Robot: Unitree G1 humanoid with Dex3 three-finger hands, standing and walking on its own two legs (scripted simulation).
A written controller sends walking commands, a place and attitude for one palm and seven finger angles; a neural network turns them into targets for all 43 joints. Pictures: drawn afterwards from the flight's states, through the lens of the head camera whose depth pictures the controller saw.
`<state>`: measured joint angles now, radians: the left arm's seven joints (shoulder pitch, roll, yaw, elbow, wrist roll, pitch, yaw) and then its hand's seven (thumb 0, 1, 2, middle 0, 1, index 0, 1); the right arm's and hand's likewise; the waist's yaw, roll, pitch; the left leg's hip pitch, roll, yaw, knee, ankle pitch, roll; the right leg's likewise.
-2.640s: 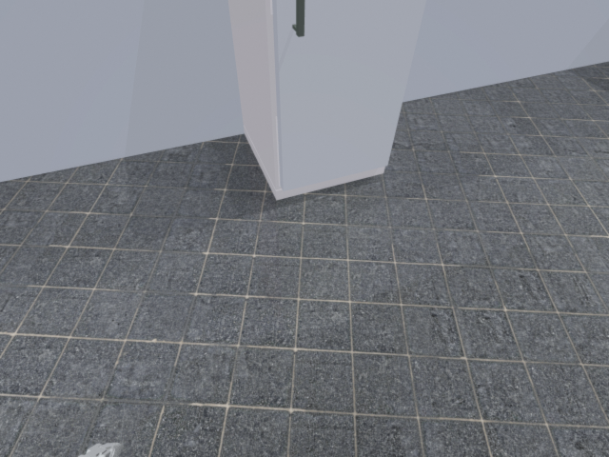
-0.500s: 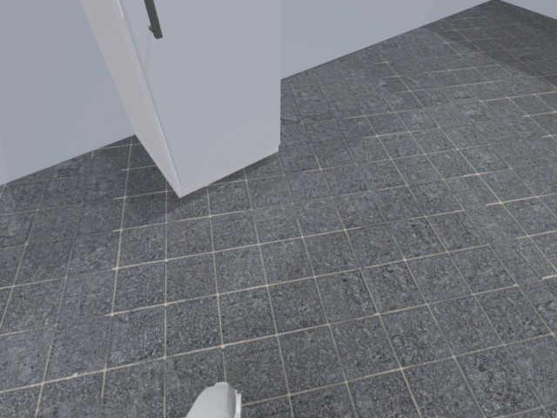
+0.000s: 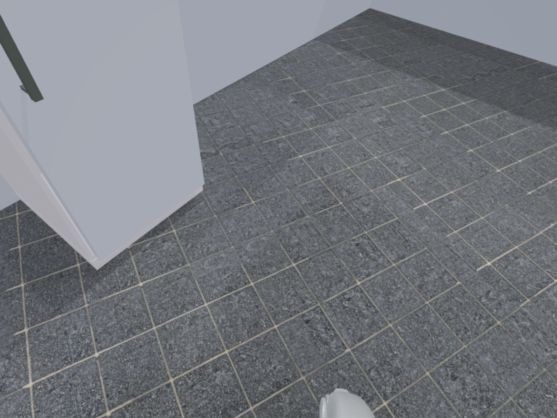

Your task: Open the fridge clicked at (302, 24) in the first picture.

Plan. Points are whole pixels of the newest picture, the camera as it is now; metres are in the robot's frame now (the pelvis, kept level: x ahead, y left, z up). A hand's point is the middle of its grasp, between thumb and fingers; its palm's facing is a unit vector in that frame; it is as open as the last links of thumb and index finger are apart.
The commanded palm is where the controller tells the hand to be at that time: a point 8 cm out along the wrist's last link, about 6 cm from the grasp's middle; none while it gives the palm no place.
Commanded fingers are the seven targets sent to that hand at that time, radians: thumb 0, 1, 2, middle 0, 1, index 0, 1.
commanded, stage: walk to a spot facing it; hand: left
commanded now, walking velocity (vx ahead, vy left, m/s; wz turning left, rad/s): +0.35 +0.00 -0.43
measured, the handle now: out of the picture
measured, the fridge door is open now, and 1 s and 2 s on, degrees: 0 0 0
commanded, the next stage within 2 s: turn to face it in 0.96 s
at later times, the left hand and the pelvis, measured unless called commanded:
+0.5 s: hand (219, 323) +0.31 +0.12 -0.17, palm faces -0.14 -0.96 -0.22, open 7.1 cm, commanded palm none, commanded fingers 0.00 0.90 0.90 -0.20 -0.30 -0.20 -0.30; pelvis +0.21 -0.06 -0.01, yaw -10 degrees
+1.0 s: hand (227, 250) +0.49 +0.13 -0.18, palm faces -0.25 -0.96 -0.14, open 7.4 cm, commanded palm none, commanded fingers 0.00 0.90 0.90 -0.20 -0.30 -0.20 -0.30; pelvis +0.41 -0.03 +0.00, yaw -20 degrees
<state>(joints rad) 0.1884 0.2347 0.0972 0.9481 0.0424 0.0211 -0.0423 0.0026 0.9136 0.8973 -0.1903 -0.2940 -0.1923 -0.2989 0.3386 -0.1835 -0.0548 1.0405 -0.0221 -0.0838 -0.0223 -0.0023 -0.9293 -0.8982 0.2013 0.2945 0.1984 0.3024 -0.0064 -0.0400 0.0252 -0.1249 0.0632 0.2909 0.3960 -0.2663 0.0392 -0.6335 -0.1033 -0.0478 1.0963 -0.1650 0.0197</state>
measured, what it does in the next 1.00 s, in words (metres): walks ahead, turning right: right foot, then left foot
